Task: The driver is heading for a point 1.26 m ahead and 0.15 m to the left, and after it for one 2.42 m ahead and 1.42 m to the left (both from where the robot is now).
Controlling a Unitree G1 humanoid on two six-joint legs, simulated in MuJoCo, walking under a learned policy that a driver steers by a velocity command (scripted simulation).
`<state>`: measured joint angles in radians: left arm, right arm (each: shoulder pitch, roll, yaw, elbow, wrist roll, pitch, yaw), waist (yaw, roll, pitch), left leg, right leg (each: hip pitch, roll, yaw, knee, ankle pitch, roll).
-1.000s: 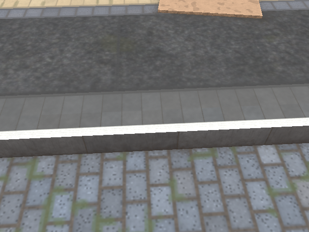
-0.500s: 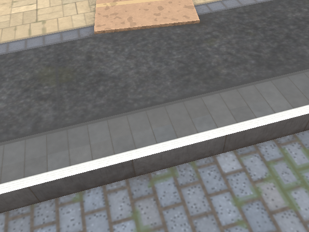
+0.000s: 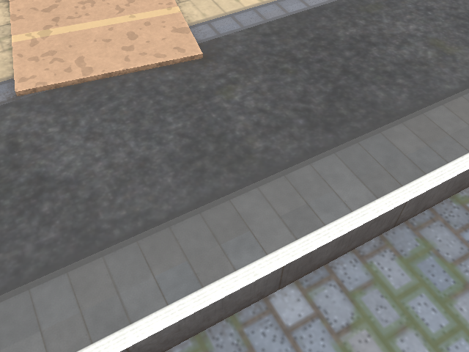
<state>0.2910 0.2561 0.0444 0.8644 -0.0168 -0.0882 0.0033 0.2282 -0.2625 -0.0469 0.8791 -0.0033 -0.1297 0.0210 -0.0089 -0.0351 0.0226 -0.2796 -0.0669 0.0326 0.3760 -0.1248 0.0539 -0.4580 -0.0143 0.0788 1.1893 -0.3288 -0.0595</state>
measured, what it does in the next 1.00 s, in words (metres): walks ahead: right foot, then left foot 0.15 m higher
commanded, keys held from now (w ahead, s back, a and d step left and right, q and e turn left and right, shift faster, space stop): w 0.52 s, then no key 0.48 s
